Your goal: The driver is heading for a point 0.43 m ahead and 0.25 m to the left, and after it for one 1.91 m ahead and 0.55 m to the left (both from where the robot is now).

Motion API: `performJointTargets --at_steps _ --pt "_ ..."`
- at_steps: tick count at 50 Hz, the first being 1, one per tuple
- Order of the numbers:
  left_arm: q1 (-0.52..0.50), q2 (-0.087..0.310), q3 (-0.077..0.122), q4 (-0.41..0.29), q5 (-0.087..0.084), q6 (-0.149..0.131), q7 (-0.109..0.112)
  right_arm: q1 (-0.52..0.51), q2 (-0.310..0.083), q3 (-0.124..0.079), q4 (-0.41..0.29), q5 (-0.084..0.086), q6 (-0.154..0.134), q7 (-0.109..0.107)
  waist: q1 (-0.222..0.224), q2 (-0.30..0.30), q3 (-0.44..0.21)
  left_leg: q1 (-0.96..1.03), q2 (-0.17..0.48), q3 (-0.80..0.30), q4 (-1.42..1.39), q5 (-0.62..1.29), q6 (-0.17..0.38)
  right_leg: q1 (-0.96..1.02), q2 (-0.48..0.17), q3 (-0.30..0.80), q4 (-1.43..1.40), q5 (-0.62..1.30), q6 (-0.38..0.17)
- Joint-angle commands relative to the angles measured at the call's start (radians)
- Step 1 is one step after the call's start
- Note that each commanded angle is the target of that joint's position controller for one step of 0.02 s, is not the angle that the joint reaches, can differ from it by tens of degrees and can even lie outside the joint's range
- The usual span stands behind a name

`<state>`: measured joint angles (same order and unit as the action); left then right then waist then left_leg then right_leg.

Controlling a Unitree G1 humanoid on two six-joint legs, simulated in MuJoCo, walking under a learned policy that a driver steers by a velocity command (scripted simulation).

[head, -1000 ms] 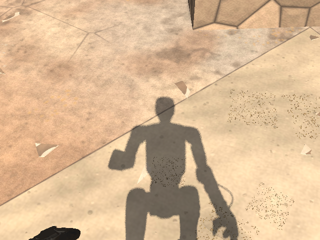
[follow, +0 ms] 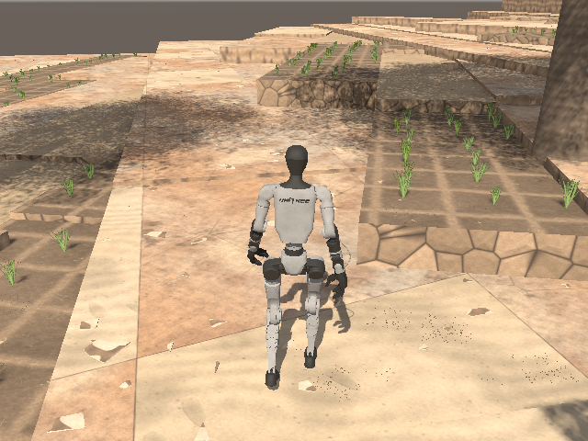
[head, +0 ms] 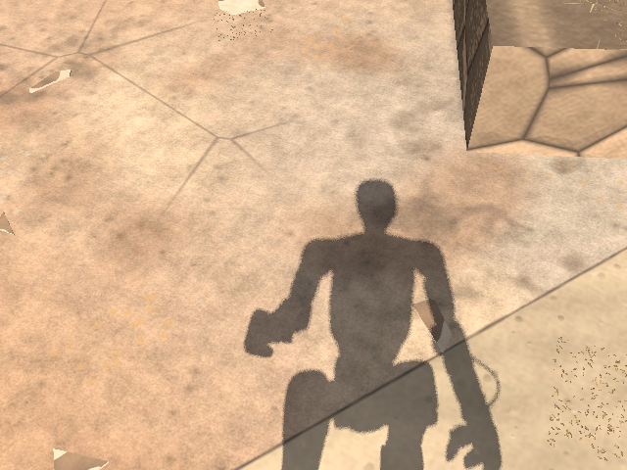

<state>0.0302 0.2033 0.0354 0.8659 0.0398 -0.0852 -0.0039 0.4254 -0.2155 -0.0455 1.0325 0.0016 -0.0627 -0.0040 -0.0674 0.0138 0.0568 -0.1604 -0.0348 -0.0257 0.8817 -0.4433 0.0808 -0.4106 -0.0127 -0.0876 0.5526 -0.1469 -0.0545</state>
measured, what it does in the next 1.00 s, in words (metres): walks ahead, turning left: left foot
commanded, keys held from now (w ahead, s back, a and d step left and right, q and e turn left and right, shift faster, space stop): w+q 1.00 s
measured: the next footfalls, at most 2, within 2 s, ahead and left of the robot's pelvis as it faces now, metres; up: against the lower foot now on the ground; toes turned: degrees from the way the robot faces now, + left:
left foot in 0.46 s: +0.36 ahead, +0.14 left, +0.00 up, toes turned +21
right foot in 1.02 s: +0.73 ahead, +0.14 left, +0.00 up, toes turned +37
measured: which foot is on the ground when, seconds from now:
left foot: up 0.00-0.44, down 0.46-1.00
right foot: down 0.00-0.48, up 0.50-1.00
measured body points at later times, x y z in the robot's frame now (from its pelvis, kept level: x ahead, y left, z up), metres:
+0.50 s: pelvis +0.25 +0.05 -0.01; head +0.28 +0.07 +0.44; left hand +0.14 +0.28 -0.16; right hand +0.50 -0.13 -0.11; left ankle +0.32 +0.12 -0.73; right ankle +0.10 -0.10 -0.69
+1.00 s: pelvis +0.51 +0.14 +0.00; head +0.54 +0.16 +0.45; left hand +0.59 +0.45 -0.08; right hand +0.62 -0.13 -0.12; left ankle +0.32 +0.12 -0.73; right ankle +0.70 +0.11 -0.71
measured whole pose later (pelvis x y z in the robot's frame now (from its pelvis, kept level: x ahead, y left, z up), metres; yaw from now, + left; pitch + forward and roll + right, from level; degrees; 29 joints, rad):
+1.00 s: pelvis +0.51 +0.14 +0.00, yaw +35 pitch +2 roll +0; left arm -0.01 0.25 0.02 0.70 0.03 -0.04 -0.02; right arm 0.47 -0.28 -0.07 0.89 -0.01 -0.04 -0.01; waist -0.11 -0.02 0.03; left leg 0.06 -0.13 -0.22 0.34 -0.41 0.11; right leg -0.54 -0.01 0.01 0.56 -0.10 0.00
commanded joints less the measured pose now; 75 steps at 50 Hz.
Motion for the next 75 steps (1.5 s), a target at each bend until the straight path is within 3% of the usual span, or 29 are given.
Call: performJointTargets --at_steps 1,3,5,12,18,21,23,24,25,26,28,29,31,34,40,46,48,50,51,52,53,54,55,57,62,67,71,74,75 --pt "0.207 0.128 0.039 0.012 -0.011 0.007 0.008 -0.027 -0.097 -0.028 -0.085 -0.007 -0.005 0.005 0.102 -0.071 -0.104 -0.457 0.085 -0.04 0.337 0.085 0.03 0.421 -0.353 0.447 -0.336 -0.219 -0.121" --pt "0.186 0.082 0.026 0.024 -0.016 -0.004 0.015 -0.044 -0.069 -0.032 -0.092 -0.026 0.016 0.019 0.062 -0.112 -0.029 -0.409 0.124 -0.028 0.282 0.143 0.015 0.288 -0.277 0.268 -0.382 -0.086 -0.073" --pt "0.225 0.078 0.026 0.04 -0.021 -0.022 0.016 -0.052 -0.047 -0.031 -0.1 -0.032 0.039 0.033 0.048 -0.107 -0.031 -0.403 0.127 -0.013 0.283 0.184 0.001 0.267 -0.262 0.18 -0.395 0.032 -0.072" --pt "0.307 0.096 0.029 0.074 -0.019 -0.038 0.015 -0.294 -0.039 -0.019 -0.206 -0.03 0.054 0.06 0.062 -0.083 0.027 -0.522 0.14 0.039 0.04 0.405 -0.031 0.306 -0.233 -0.033 -0.417 0.215 -0.084" --pt "0.387 0.15 0.042 0.096 -0.017 -0.021 0.029 -0.456 -0.05 -0.008 -0.283 -0.039 0.051 0.075 0.101 -0.083 0.048 -0.451 0.1 0.141 -0.212 0.363 0.021 0.45 -0.274 -0.129 -0.369 0.37 -0.071" --pt "0.389 0.188 0.052 0.099 -0.014 0.002 0.035 -0.385 -0.077 -0.021 -0.275 -0.044 0.051 0.065 0.061 -0.116 -0.01 -0.32 0.012 0.193 -0.252 0.213 0.078 0.523 -0.279 -0.18 -0.166 0.779 -0.054" --pt "0.375 0.209 0.057 0.085 -0.017 0.025 0.03 -0.145 -0.119 -0.049 -0.205 -0.048 0.036 0.048 -0.041 -0.079 -0.148 -0.026 -0.059 0.186 -0.357 0.211 0.133 0.443 -0.261 -0.207 0.207 0.764 -0.03" --pt "0.377 0.175 0.048 0.05 -0.016 0.027 0.026 -0.003 -0.212 -0.08 -0.172 -0.06 0.031 0.032 -0.093 0.027 -0.255 0.227 0.106 -0.055 -0.404 0.103 0.188 0.219 -0.23 -0.206 0.514 0.409 0.005" --pt "0.371 0.091 0.037 -0.034 -0.029 0.015 0.005 -0.06 -0.32 -0.103 -0.203 -0.037 0.041 0.024 -0.014 0.268 -0.314 0.478 0.368 -0.635 -0.548 0.096 0.335 -0.232 0.009 -0.115 0.878 -0.397 0.073" --pt "0.241 0.172 0.048 -0.065 -0.019 0.002 0.0 -0.03 -0.31 -0.1 -0.21 -0.023 0.056 0.017 -0.062 0.076 -0.287 0.454 0.375 -0.653 -0.617 0.199 0.329 -0.347 -0.012 0.08 0.909 -0.347 0.066" --pt "0.231 0.137 0.036 -0.06 -0.034 -0.017 0.001 -0.122 -0.207 -0.073 -0.197 -0.012 0.047 0.004 0.022 -0.032 -0.085 0.207 0.309 -0.398 -0.618 0.437 0.261 -0.31 -0.102 0.102 0.749 -0.191 0.053" --pt "0.234 0.136 0.038 -0.058 -0.016 -0.005 0.003 -0.161 -0.179 -0.064 -0.201 -0.007 0.038 0.001 0.058 -0.04 -0.06 0.12 0.253 -0.325 -0.625 0.515 0.23 -0.246 -0.121 0.113 0.679 -0.184 0.059" --pt "0.275 0.128 0.036 -0.051 0.01 0.034 -0.001 -0.185 -0.155 -0.052 -0.213 0.0 0.017 0.002 0.097 -0.023 -0.077 0.044 0.201 -0.257 -0.641 0.6 0.216 -0.155 -0.122 0.112 0.614 -0.177 0.079" --pt "0.214 0.114 0.033 -0.082 0.01 0.061 -0.009 -0.128 -0.192 -0.059 -0.203 0.001 0.0 0.008 0.09 -0.009 -0.057 0.009 0.163 -0.233 -0.673 0.586 0.209 -0.19 -0.112 0.091 0.512 -0.105 0.104" --pt "-0.01 0.125 0.027 -0.167 0.002 0.062 -0.015 0.002 -0.199 -0.059 -0.189 0.0 0.003 0.006 0.009 0.032 -0.016 0.115 0.146 -0.276 -0.673 0.569 0.161 -0.319 -0.083 0.098 0.273 0.091 0.117" --pt "-0.155 0.13 0.009 -0.242 -0.01 0.041 -0.024 0.075 -0.212 -0.059 -0.186 -0.016 0.008 -0.009 -0.034 0.059 -0.001 0.217 0.162 -0.329 -0.584 0.721 0.149 -0.287 -0.019 0.093 0.088 0.098 0.085" --pt "-0.099 0.151 0.012 -0.24 -0.014 0.032 -0.021 0.037 -0.23 -0.064 -0.2 -0.018 0.008 -0.017 0.006 0.074 -0.008 0.193 0.167 -0.347 -0.541 0.778 0.116 -0.155 0.002 0.102 0.012 0.058 0.06" --pt "0.103 0.197 0.032 -0.183 -0.017 0.02 -0.002 -0.026 -0.253 -0.068 -0.218 -0.017 0.001 -0.009 0.1 0.062 -0.096 0.116 0.119 -0.324 -0.36 0.962 0.068 0.151 0.056 0.078 -0.049 -0.006 0.023" --pt "0.25 0.23 0.044 -0.154 -0.009 0.006 0.012 -0.045 -0.241 -0.064 -0.224 -0.007 -0.008 0.002 0.177 0.013 -0.185 0.018 0.057 -0.281 -0.153 0.877 0.044 0.379 -0.011 0.129 -0.097 0.012 -0.009" --pt "0.393 0.314 0.062 -0.157 0.019 0.004 0.031 -0.016 -0.146 -0.04 -0.265 0.016 -0.015 0.008 0.209 -0.123 -0.35 -0.161 -0.023 -0.192 0.15 0.5 0.016 0.635 -0.279 0.42 -0.132 -0.222 -0.064" --pt "0.335 0.361 0.073 -0.16 0.021 0.018 0.025 0.091 -0.12 -0.033 -0.286 0.02 -0.008 0.006 0.11 -0.331 -0.395 -0.398 -0.129 -0.115 0.334 -0.13 0.003 0.708 -0.455 0.854 -0.264 -0.217 -0.158" --pt "0.259 0.257 0.057 -0.173 0.001 0.029 0.019 0.057 -0.187 -0.04 -0.25 -0.018 0.01 -0.003 0.085 -0.153 -0.247 -0.46 -0.028 -0.117 0.405 -0.039 0.012 0.565 -0.416 0.8 -0.268 -0.334 -0.152" --pt "0.202 0.176 0.037 -0.179 -0.008 0.029 0.016 -0.01 -0.186 -0.041 -0.25 -0.024 0.015 0.008 0.083 -0.054 -0.123 -0.448 0.008 -0.099 0.373 0.054 0.005 0.423 -0.363 0.623 -0.291 -0.303 -0.133" --pt "0.189 0.143 0.025 -0.158 -0.006 0.022 0.016 -0.055 -0.159 -0.037 -0.261 -0.034 0.03 0.026 0.065 -0.086 -0.047 -0.413 0.058 -0.074 0.304 0.11 -0.01 0.297 -0.278 0.395 -0.336 -0.101 -0.096" --pt "0.284 0.157 0.027 -0.082 -0.022 -0.027 -0.01 -0.117 -0.109 -0.018 -0.289 -0.043 0.045 0.051 0.052 -0.111 -0.044 -0.438 0.048 -0.089 0.203 0.181 -0.029 0.271 -0.237 0.233 -0.39 0.17 -0.135" --pt "0.326 0.167 0.028 -0.039 -0.037 -0.013 -0.019 -0.345 -0.072 0.02 -0.357 -0.045 0.028 0.064 0.084 -0.105 -0.009 -0.378 0.086 0.056 -0.152 0.344 -0.074 0.237 -0.152 0.137 -0.403 0.251 -0.129" --pt "0.396 0.224 0.044 -0.008 -0.028 0.0 -0.017 -0.409 -0.104 0.022 -0.378 -0.032 0.014 0.049 0.102 -0.109 -0.02 -0.292 0.057 0.069 -0.281 0.315 -0.071 0.298 -0.196 0.196 -0.333 0.326 -0.118" --pt "0.388 0.222 0.045 0.0 -0.034 0.011 -0.012 -0.248 -0.142 0.004 -0.33 -0.045 -0.01 0.025 0.018 -0.07 -0.09 -0.033 0.027 0.061 -0.438 0.294 -0.034 0.286 -0.161 0.192 -0.119 0.392 -0.082" --pt "0.382 0.186 0.034 -0.016 -0.04 0.007 -0.013 -0.101 -0.199 -0.015 -0.294 -0.066 -0.023 0.01 -0.041 0.003 -0.195 0.187 0.134 -0.05 -0.463 0.245 0.002 0.178 -0.099 0.149 0.094 0.28 -0.058"
Keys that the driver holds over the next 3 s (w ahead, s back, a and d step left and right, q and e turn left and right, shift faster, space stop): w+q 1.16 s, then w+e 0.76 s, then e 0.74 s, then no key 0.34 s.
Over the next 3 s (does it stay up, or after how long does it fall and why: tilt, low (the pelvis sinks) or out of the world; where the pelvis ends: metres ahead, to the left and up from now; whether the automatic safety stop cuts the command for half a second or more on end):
stays up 1.06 0.49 0.01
